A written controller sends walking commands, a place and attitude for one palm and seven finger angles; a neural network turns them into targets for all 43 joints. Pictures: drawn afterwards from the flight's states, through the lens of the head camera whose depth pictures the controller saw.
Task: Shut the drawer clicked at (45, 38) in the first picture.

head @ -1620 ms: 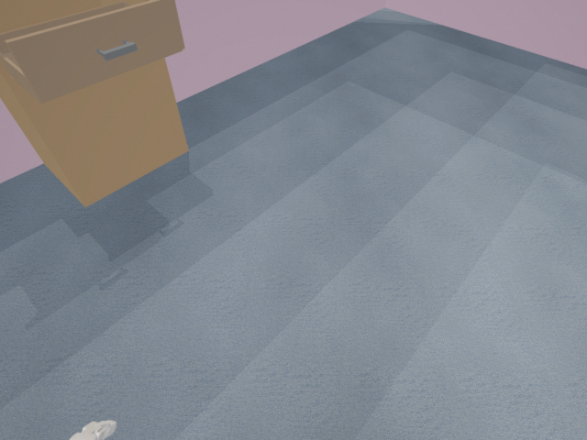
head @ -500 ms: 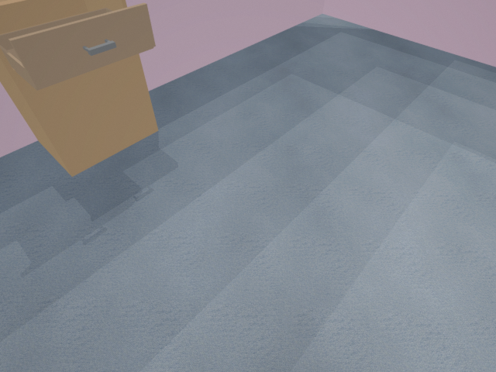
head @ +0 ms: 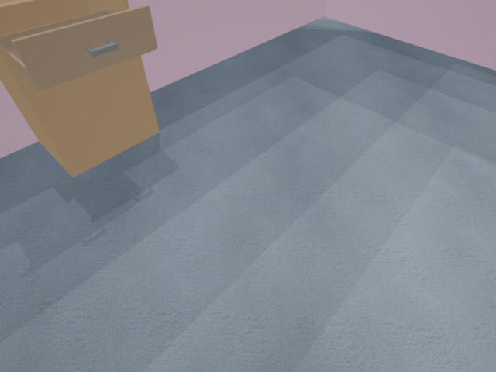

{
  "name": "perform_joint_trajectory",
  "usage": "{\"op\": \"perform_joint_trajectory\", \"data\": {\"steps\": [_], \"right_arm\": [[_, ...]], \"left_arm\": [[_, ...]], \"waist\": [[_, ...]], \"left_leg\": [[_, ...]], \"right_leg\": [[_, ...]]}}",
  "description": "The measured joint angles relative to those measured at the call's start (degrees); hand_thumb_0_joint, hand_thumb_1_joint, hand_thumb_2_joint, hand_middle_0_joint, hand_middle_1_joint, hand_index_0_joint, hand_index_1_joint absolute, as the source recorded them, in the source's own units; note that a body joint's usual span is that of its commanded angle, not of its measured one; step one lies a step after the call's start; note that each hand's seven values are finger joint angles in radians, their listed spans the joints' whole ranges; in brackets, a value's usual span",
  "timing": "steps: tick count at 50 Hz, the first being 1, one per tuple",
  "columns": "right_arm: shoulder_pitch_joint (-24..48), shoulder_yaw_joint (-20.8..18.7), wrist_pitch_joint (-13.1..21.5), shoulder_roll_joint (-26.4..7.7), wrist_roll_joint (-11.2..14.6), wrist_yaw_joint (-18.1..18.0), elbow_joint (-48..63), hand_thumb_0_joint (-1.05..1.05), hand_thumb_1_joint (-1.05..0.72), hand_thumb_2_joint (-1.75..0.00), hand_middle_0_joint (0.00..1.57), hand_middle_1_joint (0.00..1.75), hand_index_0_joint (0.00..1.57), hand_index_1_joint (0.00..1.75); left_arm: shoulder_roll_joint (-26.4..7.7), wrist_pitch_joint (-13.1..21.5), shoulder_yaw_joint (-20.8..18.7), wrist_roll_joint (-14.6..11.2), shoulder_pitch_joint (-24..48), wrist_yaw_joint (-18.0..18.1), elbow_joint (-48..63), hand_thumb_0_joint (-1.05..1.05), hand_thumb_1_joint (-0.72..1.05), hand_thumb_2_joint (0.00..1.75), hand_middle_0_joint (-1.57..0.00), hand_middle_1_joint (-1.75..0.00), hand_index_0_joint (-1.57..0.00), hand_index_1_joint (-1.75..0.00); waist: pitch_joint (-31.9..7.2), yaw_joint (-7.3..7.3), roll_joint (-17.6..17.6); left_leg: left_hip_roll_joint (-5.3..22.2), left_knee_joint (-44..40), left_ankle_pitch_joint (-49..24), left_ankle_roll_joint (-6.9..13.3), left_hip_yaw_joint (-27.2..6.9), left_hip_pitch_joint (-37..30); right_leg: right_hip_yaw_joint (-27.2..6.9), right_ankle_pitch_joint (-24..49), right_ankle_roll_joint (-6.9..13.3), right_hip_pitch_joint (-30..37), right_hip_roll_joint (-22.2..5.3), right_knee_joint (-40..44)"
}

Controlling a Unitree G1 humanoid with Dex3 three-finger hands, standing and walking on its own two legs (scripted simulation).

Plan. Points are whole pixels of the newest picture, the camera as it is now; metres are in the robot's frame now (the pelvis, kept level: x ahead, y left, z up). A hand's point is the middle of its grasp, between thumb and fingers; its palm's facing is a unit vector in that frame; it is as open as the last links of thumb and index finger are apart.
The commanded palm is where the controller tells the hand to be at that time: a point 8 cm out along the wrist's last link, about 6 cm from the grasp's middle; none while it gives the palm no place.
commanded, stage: walk to a spot facing it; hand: left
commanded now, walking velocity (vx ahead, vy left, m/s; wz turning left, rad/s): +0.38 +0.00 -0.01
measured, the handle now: (101, 47) +1.23 +0.66 -0.05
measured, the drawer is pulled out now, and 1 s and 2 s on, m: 0.23 0.23 0.23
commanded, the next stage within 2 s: turn to face it in 1.98 s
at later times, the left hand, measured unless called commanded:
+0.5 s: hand (161, 342) +0.21 +0.19 -0.18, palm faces -0.06 -0.98 -0.18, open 7.3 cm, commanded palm none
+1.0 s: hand (177, 285) +0.34 +0.19 -0.21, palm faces +0.08 -0.99 -0.14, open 7.3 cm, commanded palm none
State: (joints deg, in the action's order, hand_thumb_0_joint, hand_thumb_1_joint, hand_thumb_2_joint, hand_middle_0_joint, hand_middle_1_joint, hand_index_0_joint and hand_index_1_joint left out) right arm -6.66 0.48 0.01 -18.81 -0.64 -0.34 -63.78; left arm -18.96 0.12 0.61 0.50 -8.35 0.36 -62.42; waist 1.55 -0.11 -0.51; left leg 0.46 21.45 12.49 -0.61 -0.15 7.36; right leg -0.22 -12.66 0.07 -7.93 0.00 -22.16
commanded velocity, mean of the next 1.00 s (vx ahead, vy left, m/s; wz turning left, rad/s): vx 0.38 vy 0.00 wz -0.01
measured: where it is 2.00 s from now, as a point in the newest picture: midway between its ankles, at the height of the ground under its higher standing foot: (259, 240)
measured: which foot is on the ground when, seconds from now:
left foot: down 0.00-0.58, up 0.60-0.92, down 0.94-1.00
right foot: down 0.00-0.22, up 0.24-0.54, down 0.56-0.96, up 0.98-1.00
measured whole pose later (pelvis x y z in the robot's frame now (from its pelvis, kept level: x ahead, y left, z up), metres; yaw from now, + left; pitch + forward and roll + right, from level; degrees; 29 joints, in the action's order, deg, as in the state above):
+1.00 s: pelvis +0.37 +0.01 -0.02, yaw +0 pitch -1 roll -2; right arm -8.8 -3.0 4.3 -9.3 -1.8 0.8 -55.6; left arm -10.5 1.7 -3.0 1.2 -20.5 -0.3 -63.1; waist 1.5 -1.0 -2.2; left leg 5.6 38.1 15.2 2.0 9.5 21.3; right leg 6.6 -28.0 0.6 -11.7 -3.2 -48.3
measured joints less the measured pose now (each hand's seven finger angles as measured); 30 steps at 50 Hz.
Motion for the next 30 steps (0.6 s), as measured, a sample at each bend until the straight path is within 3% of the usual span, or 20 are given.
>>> {"op": "perform_joint_trajectory", "data": {"steps": [6, 9, 11, 15, 18, 23, 26, 28, 30], "right_arm": [[-5.0, -0.1, -0.6, 2.9, -0.6, 0.5, 0.4, 0.0, -0.9, -0.89, 0.2, 0.3, 0.2, 0.3], [-8.3, -0.4, -0.1, 4.6, -0.5, 0.6, 0.3, 0.0, -0.9, -0.9, 0.2, 0.3, 0.2, 0.3], [-10.1, -0.5, 0.7, 6.2, -0.5, 0.6, 0.1, 0.0, -0.9, -0.89, 0.2, 0.3, 0.2, 0.3], [-14.7, -0.8, 3.4, 9.2, -0.7, -0.5, 0.0, 0.0, -0.9, -0.89, 0.2, 0.3, 0.2, 0.3], [-18.7, -0.7, 4.0, 11.3, -0.7, -1.0, -1.4, 0.0, -0.9, -0.89, 0.2, 0.3, 0.2, 0.3], [-23.4, -0.8, 3.8, 13.2, -0.8, -1.4, -4.7, 0.0, -0.9, -0.89, 0.2, 0.3, 0.2, 0.3], [-24.8, -1.1, 3.4, 13.2, -0.7, -1.3, -6.3, 0.0, -0.9, -0.89, 0.2, 0.3, 0.2, 0.3], [-25.8, -1.4, 3.0, 13.3, -0.4, -1.1, -7.1, 0.0, -0.9, -0.89, 0.2, 0.3, 0.2, 0.3], [-24.7, -1.7, 2.2, 13.1, 0.3, -0.7, -7.3, 0.0, -0.9, -0.89, 0.2, 0.3, 0.2, 0.3]], "left_arm": [[3.1, -0.4, -0.5, 0.4, -5.4, -0.8, 0.6, 0.0, 0.91, 0.9, -0.2, -0.3, -0.2, -0.3], [5.1, 0.1, -1.0, 0.3, -8.9, -1.0, 0.4, 0.0, 0.91, 0.9, -0.2, -0.3, -0.2, -0.3], [5.9, -0.1, -1.4, 0.3, -11.2, -1.0, -0.3, 0.0, 0.91, 0.9, -0.2, -0.3, -0.2, -0.3], [7.7, -1.1, -1.7, 0.6, -12.4, -1.1, -2.1, 0.0, 0.91, 0.9, -0.2, -0.3, -0.2, -0.3], [8.3, -0.9, -2.2, 0.6, -10.2, -1.7, -1.2, 0.01, 0.91, 0.9, -0.2, -0.3, -0.2, -0.3], [8.2, -0.5, -3.1, 0.5, -4.1, -1.9, 1.9, 0.01, 0.93, 0.9, -0.2, -0.3, -0.2, -0.3], [7.8, 0.4, -3.5, 0.4, -0.7, -2.0, 3.7, 0.01, 0.93, 0.9, -0.2, -0.3, -0.2, -0.3], [7.4, 2.0, -3.6, 0.6, 0.6, -2.0, 5.1, 0.01, 0.93, 0.9, -0.2, -0.3, -0.2, -0.3], [7.4, 3.8, -4.0, 0.7, 1.6, -1.3, 5.8, 0.01, 0.93, 0.9, -0.2, -0.3, -0.2, -0.3]], "waist": [[-2.5, -0.28, 0.5], [-2.8, -0.08, 0.6], [-2.7, -0.23, -1.0], [-1.4, 1.1, -1.6], [0.2, 1.92, -1.3], [2.8, 2.72, 0.0], [4.2, 3.26, 1.1], [4.5, 3.1, 1.2], [5.1, 2.79, 1.5]], "left_leg": [[0.8, 8.7, 8.9, 1.0, 0.1, 3.0], [1.8, 11.3, 8.7, 1.3, 1.2, 3.5], [0.9, 11.3, 9.6, 1.1, 2.6, 2.2], [0.3, 7.8, 10.8, 1.8, 4.2, -1.7], [0.4, 2.6, 9.6, 1.9, 4.0, -5.4], [1.1, -3.8, 9.2, 0.7, 3.9, -11.0], [2.2, -3.2, 12.0, -0.5, 4.2, -13.6], [3.1, 4.1, 16.1, -0.7, 4.2, -12.5], [4.0, 24.4, 17.0, 0.9, 2.9, -4.6]], "right_leg": [[0.3, -4.2, 0.4, -1.0, 0.7, -4.1], [0.9, -6.5, 0.0, -0.6, 0.7, -5.9], [-0.1, -9.1, 0.5, -1.1, -0.4, -9.0], [1.8, -14.2, 1.4, -10.1, -1.0, -31.2], [3.9, -11.9, 0.9, -16.7, -2.5, -37.3], [6.3, -5.1, 0.7, -22.0, -4.7, -25.8], [7.6, -2.3, 1.9, -20.7, -3.9, -17.6], [8.5, 0.5, 3.3, -17.3, -3.0, -12.7], [9.5, 0.5, 3.4, -17.0, -2.9, -16.4]]}}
